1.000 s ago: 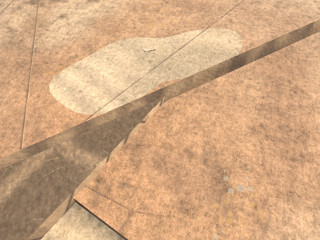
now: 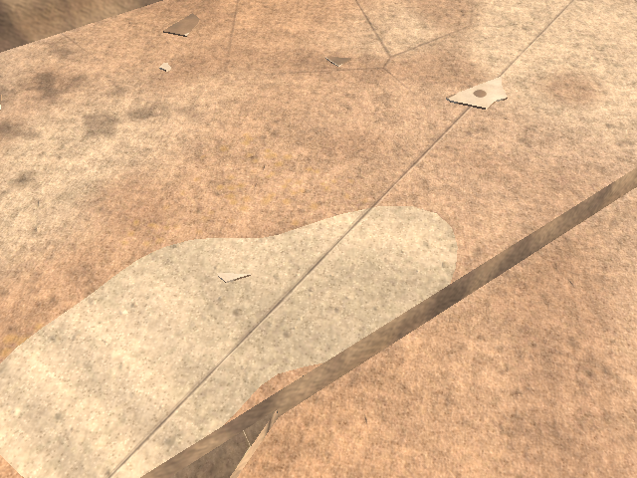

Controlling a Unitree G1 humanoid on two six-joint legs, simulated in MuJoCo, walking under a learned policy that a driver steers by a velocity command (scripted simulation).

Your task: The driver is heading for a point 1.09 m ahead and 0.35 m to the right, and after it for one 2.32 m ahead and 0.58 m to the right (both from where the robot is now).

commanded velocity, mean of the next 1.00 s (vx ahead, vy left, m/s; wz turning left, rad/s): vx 0.50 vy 0.00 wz -0.54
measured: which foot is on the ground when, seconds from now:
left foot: up 0.00-0.16, down 0.18-0.68, up 0.70-1.00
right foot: down 0.00-0.18, up 0.20-0.68, down 0.70-1.00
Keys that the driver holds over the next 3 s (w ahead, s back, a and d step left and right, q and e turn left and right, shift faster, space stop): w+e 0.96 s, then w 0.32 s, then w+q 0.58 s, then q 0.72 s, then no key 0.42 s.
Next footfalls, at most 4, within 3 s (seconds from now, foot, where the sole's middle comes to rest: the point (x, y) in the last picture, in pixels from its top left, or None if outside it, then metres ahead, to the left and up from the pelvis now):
0.18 left None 0.26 0.13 -0.79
0.70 right None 0.46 -0.14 -0.79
1.26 left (440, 353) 0.83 -0.20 -0.79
1.70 right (564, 346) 0.85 -0.49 -0.79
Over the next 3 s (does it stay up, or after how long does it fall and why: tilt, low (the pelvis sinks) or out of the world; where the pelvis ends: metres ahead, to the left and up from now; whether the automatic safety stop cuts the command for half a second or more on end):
stays up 1.19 -0.42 0.09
